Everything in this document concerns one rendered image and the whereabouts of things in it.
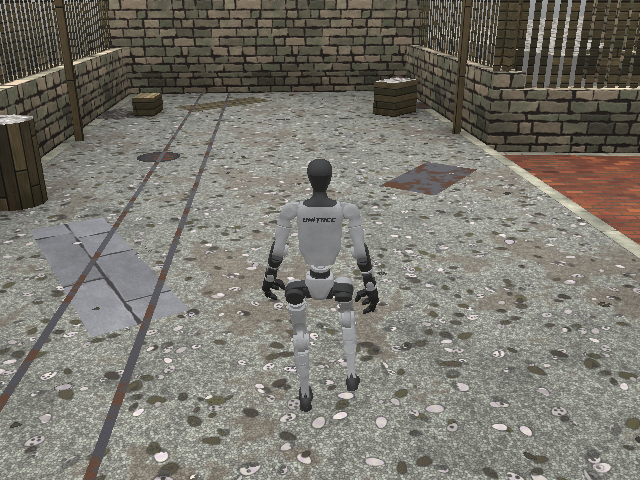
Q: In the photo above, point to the robot right forearm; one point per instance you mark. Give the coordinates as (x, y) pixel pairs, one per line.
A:
(366, 271)

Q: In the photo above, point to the robot right hand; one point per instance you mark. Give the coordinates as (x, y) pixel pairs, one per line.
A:
(372, 297)

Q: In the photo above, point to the robot left forearm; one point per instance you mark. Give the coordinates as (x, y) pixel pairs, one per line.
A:
(272, 266)

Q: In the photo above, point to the humanoid robot torso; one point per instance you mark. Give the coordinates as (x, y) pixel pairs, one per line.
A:
(319, 235)

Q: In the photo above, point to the right robot upper arm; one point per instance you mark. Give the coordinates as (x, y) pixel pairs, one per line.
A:
(351, 212)

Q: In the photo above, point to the robot left hand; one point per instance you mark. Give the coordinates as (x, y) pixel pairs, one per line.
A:
(274, 285)

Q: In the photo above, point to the left robot upper arm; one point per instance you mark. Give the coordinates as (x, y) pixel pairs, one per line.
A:
(288, 212)

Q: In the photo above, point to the robot right foot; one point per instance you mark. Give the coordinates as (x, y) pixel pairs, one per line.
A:
(352, 383)

